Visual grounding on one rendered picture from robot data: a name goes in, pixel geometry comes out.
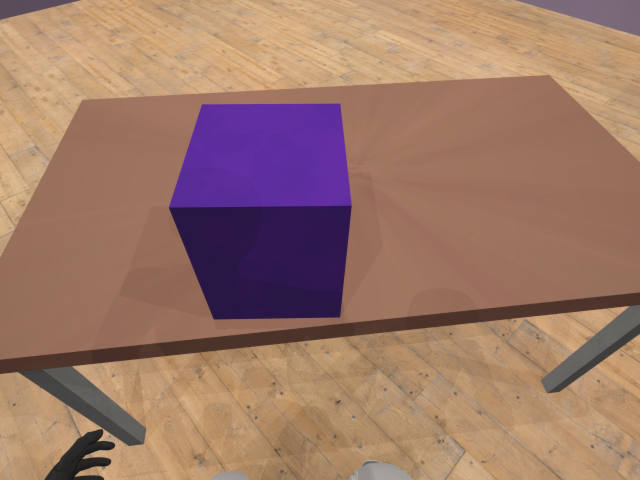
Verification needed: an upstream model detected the carton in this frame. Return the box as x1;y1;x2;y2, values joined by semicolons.
169;104;352;319

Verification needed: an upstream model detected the robot left hand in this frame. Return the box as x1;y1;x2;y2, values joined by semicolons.
44;429;115;480

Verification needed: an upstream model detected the table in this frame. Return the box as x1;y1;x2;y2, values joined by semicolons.
0;75;640;446

